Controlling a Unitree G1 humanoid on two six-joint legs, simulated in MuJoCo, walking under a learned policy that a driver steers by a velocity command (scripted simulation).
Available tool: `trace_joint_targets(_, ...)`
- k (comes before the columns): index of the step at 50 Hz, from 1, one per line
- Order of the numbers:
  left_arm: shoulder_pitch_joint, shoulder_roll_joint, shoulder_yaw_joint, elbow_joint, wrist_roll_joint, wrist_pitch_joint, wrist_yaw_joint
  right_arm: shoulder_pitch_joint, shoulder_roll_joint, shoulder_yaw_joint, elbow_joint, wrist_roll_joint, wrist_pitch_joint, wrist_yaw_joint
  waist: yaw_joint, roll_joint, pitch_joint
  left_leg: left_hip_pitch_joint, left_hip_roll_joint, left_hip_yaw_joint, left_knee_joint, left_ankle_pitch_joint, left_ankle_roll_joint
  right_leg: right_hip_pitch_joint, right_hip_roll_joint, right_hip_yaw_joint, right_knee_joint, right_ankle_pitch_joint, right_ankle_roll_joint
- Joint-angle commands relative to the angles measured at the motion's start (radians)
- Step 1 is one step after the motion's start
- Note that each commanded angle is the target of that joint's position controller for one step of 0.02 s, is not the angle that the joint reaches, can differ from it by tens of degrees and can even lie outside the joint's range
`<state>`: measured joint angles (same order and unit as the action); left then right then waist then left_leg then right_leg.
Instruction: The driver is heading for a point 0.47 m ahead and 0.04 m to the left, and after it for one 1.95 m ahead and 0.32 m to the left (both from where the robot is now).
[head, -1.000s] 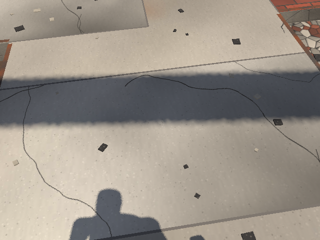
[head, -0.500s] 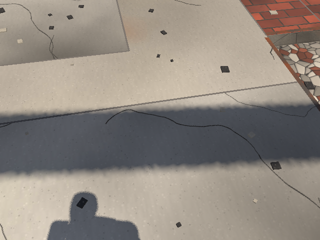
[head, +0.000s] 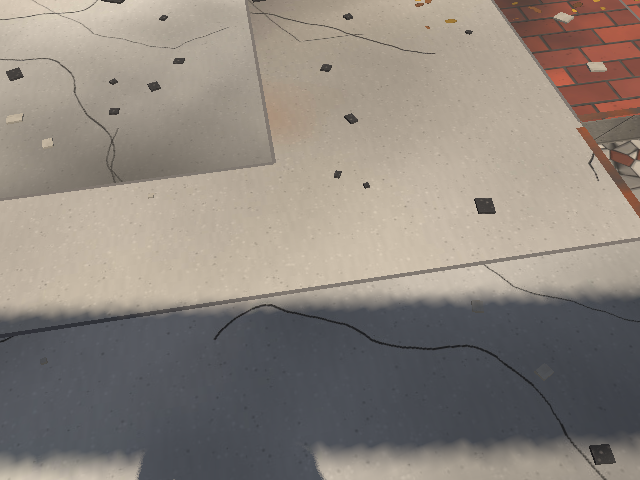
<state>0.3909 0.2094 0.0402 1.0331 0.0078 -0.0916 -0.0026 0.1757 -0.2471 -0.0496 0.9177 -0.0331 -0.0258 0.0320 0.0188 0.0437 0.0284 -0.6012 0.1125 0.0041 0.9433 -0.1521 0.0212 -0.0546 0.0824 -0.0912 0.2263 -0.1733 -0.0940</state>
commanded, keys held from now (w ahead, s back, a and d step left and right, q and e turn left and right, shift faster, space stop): w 0.40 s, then no key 0.60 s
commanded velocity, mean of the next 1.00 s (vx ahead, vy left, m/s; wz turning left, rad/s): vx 0.31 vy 0.00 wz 0.00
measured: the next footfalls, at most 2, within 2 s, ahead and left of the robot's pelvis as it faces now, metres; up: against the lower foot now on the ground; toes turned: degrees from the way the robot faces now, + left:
left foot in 0.26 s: +0.31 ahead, +0.12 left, +0.00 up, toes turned +5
right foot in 0.74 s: +0.51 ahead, -0.04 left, +0.00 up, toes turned -2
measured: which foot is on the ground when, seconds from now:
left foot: up 0.00-0.24, down 0.26-0.74, up 0.76-1.00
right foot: down 0.00-0.28, up 0.30-0.72, down 0.74-1.00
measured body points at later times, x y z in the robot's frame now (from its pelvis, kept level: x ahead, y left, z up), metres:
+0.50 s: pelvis +0.27 +0.06 +0.00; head +0.29 +0.07 +0.45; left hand +0.34 +0.31 -0.15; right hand +0.27 -0.20 -0.14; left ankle +0.27 +0.11 -0.75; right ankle +0.31 -0.10 -0.67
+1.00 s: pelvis +0.40 +0.03 -0.01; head +0.41 +0.03 +0.44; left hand +0.43 +0.26 -0.16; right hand +0.42 -0.19 -0.17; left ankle +0.38 +0.16 -0.74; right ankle +0.47 -0.04 -0.75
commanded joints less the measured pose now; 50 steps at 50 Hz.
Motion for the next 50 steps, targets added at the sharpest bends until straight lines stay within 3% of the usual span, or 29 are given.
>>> trace_joint_targets(1, 0.021, 0.116, 0.016, -0.031, 0.000, -0.013, 0.002, -0.078, -0.031, 0.001, -0.068, 0.006, -0.006, 0.002, -0.006, -0.092, 0.063, -0.054, 0.001, 0.033, -0.127, 0.098, -0.016, -0.026, -0.255, 0.157, -0.132, 0.248, -0.109)
trace_joint_targets(6, 0.103, 0.121, 0.015, 0.008, 0.009, -0.009, 0.010, -0.207, -0.028, 0.012, -0.113, 0.010, -0.014, -0.003, 0.034, -0.104, 0.079, -0.035, -0.038, 0.068, -0.303, 0.137, 0.012, 0.093, -0.278, 0.128, -0.100, 0.364, -0.105)
trace_joint_targets(9, 0.101, 0.134, 0.020, 0.024, 0.016, -0.003, 0.020, -0.212, -0.044, 0.006, -0.127, 0.009, -0.024, -0.007, 0.017, -0.107, 0.081, -0.006, -0.058, 0.070, -0.361, 0.058, 0.053, 0.176, -0.312, 0.124, -0.035, 0.495, -0.096)
trace_joint_targets(11, 0.066, 0.151, 0.025, 0.024, 0.020, -0.001, 0.023, -0.104, -0.062, -0.006, -0.097, 0.008, -0.034, -0.017, -0.039, -0.116, 0.026, 0.158, -0.111, 0.094, -0.402, -0.017, 0.089, 0.180, -0.306, 0.097, 0.108, 0.748, -0.071)
trace_joint_targets(12, 0.046, 0.153, 0.025, 0.023, 0.016, 0.004, 0.022, 0.042, -0.075, -0.017, -0.047, 0.004, -0.042, -0.024, -0.103, -0.095, -0.046, 0.328, -0.144, 0.113, -0.465, 0.010, 0.112, 0.153, -0.276, 0.069, 0.277, 0.804, -0.054)
trace_joint_targets(13, 0.043, 0.135, 0.018, 0.010, 0.010, 0.003, 0.019, 0.225, -0.122, -0.036, 0.010, -0.014, -0.053, -0.035, -0.165, -0.055, -0.152, 0.591, -0.069, 0.030, -0.475, 0.011, 0.150, -0.004, -0.231, 0.042, 0.509, 0.632, -0.035)
trace_joint_targets(14, 0.134, 0.038, -0.004, -0.021, -0.028, 0.003, 0.008, 0.353, -0.243, -0.067, 0.024, -0.036, -0.055, -0.041, -0.151, 0.148, -0.303, 0.912, 0.240, -0.417, -0.524, -0.094, 0.269, -0.350, -0.085, -0.019, 0.906, 0.122, 0.015)
trace_joint_targets(15, 0.131, 0.091, 0.015, -0.009, -0.009, 0.002, 0.006, 0.305, -0.231, -0.068, 0.025, 0.002, -0.040, -0.030, -0.132, 0.146, -0.329, 0.905, 0.307, -0.696, -0.674, -0.118, 0.316, -0.507, 0.001, 0.108, 1.075, -0.347, 0.008)
trace_joint_targets(16, 0.037, 0.121, 0.027, -0.032, 0.004, 0.007, 0.006, 0.178, -0.185, -0.056, 0.007, 0.022, -0.035, -0.028, -0.081, 0.055, -0.153, 0.756, 0.267, -0.532, -0.683, -0.196, 0.282, -0.577, -0.078, 0.151, 1.106, -0.266, -0.003)
trace_joint_targets(17, -0.024, 0.109, 0.024, -0.047, 0.007, 0.001, 0.000, 0.100, -0.110, -0.036, -0.007, 0.023, -0.040, -0.023, -0.062, -0.005, -0.056, 0.611, 0.226, -0.415, -0.724, -0.164, 0.254, -0.567, -0.118, 0.147, 1.051, -0.181, -0.005)
trace_joint_targets(18, -0.040, 0.085, 0.023, -0.046, 0.008, 0.005, -0.003, 0.071, -0.069, -0.024, -0.002, 0.020, -0.046, -0.023, -0.033, -0.010, -0.002, 0.515, 0.175, -0.318, -0.759, -0.104, 0.213, -0.526, -0.151, 0.141, 0.983, -0.135, -0.003)
trace_joint_targets(19, -0.028, 0.070, 0.021, -0.044, 0.024, 0.018, -0.007, 0.067, -0.041, -0.014, 0.013, 0.023, -0.053, -0.027, -0.004, 0.012, 0.019, 0.445, 0.133, -0.245, -0.780, -0.038, 0.183, -0.474, -0.170, 0.138, 0.931, -0.112, 0.009)
trace_joint_targets(20, -0.008, 0.051, 0.018, -0.034, 0.030, 0.032, -0.013, 0.082, -0.031, -0.010, 0.025, 0.021, -0.061, -0.028, 0.009, 0.021, 0.012, 0.420, 0.113, -0.198, -0.790, 0.013, 0.175, -0.437, -0.172, 0.130, 0.910, -0.097, 0.019)
trace_joint_targets(22, -0.013, 0.040, 0.018, -0.034, 0.031, 0.046, -0.014, 0.136, -0.050, -0.010, 0.052, 0.021, -0.078, -0.031, 0.023, 0.002, 0.018, 0.412, 0.108, -0.127, -0.771, 0.348, 0.188, -0.432, -0.163, 0.102, 0.882, -0.083, 0.044)
trace_joint_targets(25, -0.084, 0.033, 0.013, -0.056, 0.026, 0.056, -0.007, 0.175, -0.064, -0.005, 0.074, 0.019, -0.081, -0.032, 0.026, 0.013, 0.020, 0.432, 0.077, -0.018, -0.727, 0.686, 0.180, -0.463, -0.156, 0.065, 0.760, -0.016, 0.072)
trace_joint_targets(28, -0.182, 0.018, -0.002, -0.080, 0.013, 0.054, -0.004, 0.189, -0.053, 0.007, 0.086, 0.020, -0.070, -0.036, 0.000, 0.047, 0.013, 0.441, 0.034, 0.044, -0.704, 0.748, 0.148, -0.407, -0.131, 0.027, 0.559, 0.080, 0.075)
trace_joint_targets(32, -0.221, 0.029, -0.008, -0.078, 0.009, 0.051, 0.014, 0.237, -0.048, 0.014, 0.119, 0.017, -0.055, -0.049, -0.032, 0.060, -0.011, 0.539, 0.060, 0.027, -0.644, 0.758, 0.146, -0.357, -0.101, 0.020, 0.426, 0.107, 0.058)
trace_joint_targets(35, -0.165, 0.045, -0.002, -0.048, 0.013, 0.038, 0.028, 0.219, -0.043, 0.016, 0.132, 0.016, -0.043, -0.061, -0.009, 0.051, -0.003, 0.579, 0.084, -0.012, -0.538, 0.734, 0.138, -0.280, -0.084, 0.033, 0.299, 0.058, 0.024)
trace_joint_targets(36, -0.100, 0.047, 0.001, -0.023, 0.017, 0.025, 0.032, 0.207, -0.044, 0.015, 0.136, 0.022, -0.040, -0.063, 0.027, 0.014, -0.016, 0.568, 0.062, -0.007, -0.457, 0.682, 0.111, -0.184, -0.088, 0.044, 0.174, 0.178, 0.013)
trace_joint_targets(37, -0.026, 0.103, 0.013, -0.001, 0.024, 0.009, 0.038, 0.236, -0.039, 0.017, 0.131, 0.024, -0.044, -0.064, 0.033, -0.059, -0.081, 0.504, 0.019, 0.008, -0.351, 0.501, 0.073, -0.026, -0.186, 0.130, 0.176, 0.565, -0.003)
trace_joint_targets(38, 0.022, 0.148, 0.020, 0.005, 0.027, 0.008, 0.037, 0.362, 0.026, 0.032, 0.142, 0.043, -0.039, -0.066, -0.015, -0.187, -0.199, 0.389, -0.063, 0.046, -0.183, -0.010, 0.042, 0.162, -0.391, 0.299, 0.256, 1.010, -0.120)
trace_joint_targets(39, 0.015, 0.098, 0.007, 0.005, 0.002, 0.023, 0.033, 0.391, 0.035, 0.030, 0.177, 0.057, -0.012, -0.069, 0.014, -0.238, -0.264, 0.334, -0.149, 0.031, -0.060, -0.474, 0.031, 0.153, -0.483, 0.417, 0.218, 0.998, -0.250)
trace_joint_targets(40, -0.033, 0.078, -0.001, -0.007, -0.005, 0.031, 0.030, 0.306, -0.009, 0.016, 0.163, 0.034, 0.006, -0.070, 0.009, -0.177, -0.186, 0.293, -0.140, -0.016, 0.000, -0.549, 0.025, 0.058, -0.455, 0.410, 0.154, 0.763, -0.249)
trace_joint_targets(41, -0.095, 0.071, -0.006, -0.016, 0.000, 0.039, 0.034, 0.236, -0.004, 0.013, 0.151, 0.014, 0.015, -0.066, -0.005, -0.144, -0.108, 0.276, -0.131, -0.032, 0.012, -0.505, 0.018, -0.037, -0.413, 0.377, 0.100, 0.565, -0.218)
trace_joint_targets(43, -0.174, 0.045, -0.019, -0.024, 0.008, 0.052, 0.050, 0.203, 0.030, 0.018, 0.153, 0.007, 0.033, -0.061, -0.053, -0.132, -0.032, 0.334, -0.096, -0.042, -0.088, -0.391, -0.004, -0.193, -0.336, 0.283, 0.022, 0.342, -0.143)
trace_joint_targets(44, -0.193, 0.043, -0.021, -0.022, 0.011, 0.055, 0.052, 0.227, 0.050, 0.025, 0.168, 0.007, 0.040, -0.061, -0.068, -0.144, -0.034, 0.371, -0.098, -0.026, -0.147, -0.359, -0.015, -0.218, -0.302, 0.247, 0.013, 0.285, -0.115)
trace_joint_targets(47, -0.172, 0.059, -0.019, -0.005, 0.009, 0.056, 0.046, 0.242, 0.051, 0.029, 0.197, 0.019, 0.054, -0.073, -0.059, -0.137, -0.070, 0.430, -0.107, 0.002, -0.286, -0.272, -0.026, -0.208, -0.281, 0.231, 0.007, 0.143, -0.087)
trace_joint_targets(50, -0.188, 0.076, -0.011, 0.004, -0.007, 0.073, 0.040, 0.235, 0.052, 0.036, 0.212, 0.012, 0.057, -0.075, -0.066, -0.117, -0.025, 0.518, -0.097, 0.012, -0.486, -0.079, -0.011, -0.303, -0.244, 0.229, -0.021, -0.231, -0.020)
